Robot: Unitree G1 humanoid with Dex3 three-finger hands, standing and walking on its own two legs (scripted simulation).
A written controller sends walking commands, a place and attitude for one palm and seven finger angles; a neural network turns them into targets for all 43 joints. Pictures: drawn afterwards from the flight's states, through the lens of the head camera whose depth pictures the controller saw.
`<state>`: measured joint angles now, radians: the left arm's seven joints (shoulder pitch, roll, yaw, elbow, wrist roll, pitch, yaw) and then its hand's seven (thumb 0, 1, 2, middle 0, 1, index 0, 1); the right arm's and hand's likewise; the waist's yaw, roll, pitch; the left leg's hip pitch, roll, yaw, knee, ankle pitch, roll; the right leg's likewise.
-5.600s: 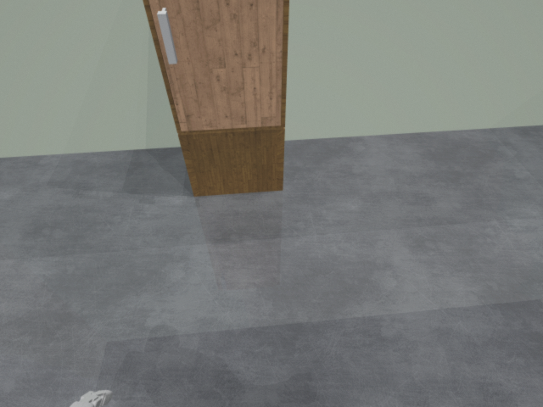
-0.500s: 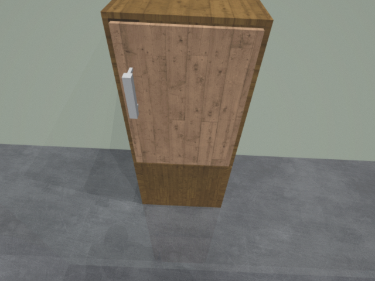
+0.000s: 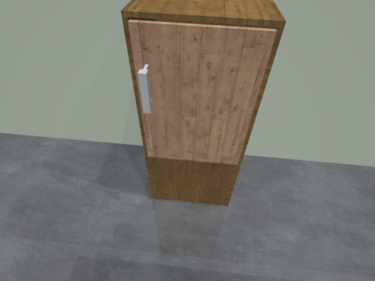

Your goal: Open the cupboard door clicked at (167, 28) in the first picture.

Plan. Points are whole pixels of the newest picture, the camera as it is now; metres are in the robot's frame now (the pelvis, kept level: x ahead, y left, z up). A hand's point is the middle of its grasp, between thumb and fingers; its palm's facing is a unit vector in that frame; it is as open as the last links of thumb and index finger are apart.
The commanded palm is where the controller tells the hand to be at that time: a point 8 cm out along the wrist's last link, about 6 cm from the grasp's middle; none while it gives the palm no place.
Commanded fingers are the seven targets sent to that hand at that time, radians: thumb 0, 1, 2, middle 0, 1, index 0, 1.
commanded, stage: look again from close up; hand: left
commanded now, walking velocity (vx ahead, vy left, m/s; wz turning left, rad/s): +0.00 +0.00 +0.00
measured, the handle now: (147, 89) +0.68 +0.19 +0.05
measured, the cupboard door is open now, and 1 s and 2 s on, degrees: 0 0 0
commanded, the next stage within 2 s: shuffle to correct the standing spot in 0.54 s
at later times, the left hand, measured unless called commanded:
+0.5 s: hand out of the picture +0.02 +0.16 -0.17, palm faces +0.04 -0.99 -0.16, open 7.4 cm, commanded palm none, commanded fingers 0.00 0.90 0.90 -0.20 -0.30 -0.20 -0.30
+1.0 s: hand out of the picture +0.07 +0.17 -0.18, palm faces +0.08 -0.99 -0.14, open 7.4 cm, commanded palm none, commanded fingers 0.00 0.90 0.90 -0.20 -0.30 -0.20 -0.30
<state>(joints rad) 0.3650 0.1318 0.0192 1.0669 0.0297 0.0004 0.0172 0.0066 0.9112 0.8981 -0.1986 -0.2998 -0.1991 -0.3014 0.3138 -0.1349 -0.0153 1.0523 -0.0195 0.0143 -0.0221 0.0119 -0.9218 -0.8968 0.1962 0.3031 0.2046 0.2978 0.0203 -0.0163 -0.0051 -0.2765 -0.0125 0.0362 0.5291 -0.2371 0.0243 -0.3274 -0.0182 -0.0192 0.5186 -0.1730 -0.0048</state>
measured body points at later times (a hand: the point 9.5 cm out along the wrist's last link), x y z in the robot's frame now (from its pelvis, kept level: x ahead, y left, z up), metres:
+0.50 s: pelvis +0.02 +0.00 +0.00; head +0.02 +0.00 +0.45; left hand +0.02 +0.21 -0.16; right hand -0.02 -0.21 -0.16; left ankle +0.04 +0.11 -0.73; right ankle +0.08 -0.12 -0.73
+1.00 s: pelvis +0.10 +0.01 -0.01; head +0.11 +0.02 +0.44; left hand +0.07 +0.22 -0.17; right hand +0.09 -0.21 -0.16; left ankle +0.04 +0.11 -0.73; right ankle +0.08 -0.12 -0.73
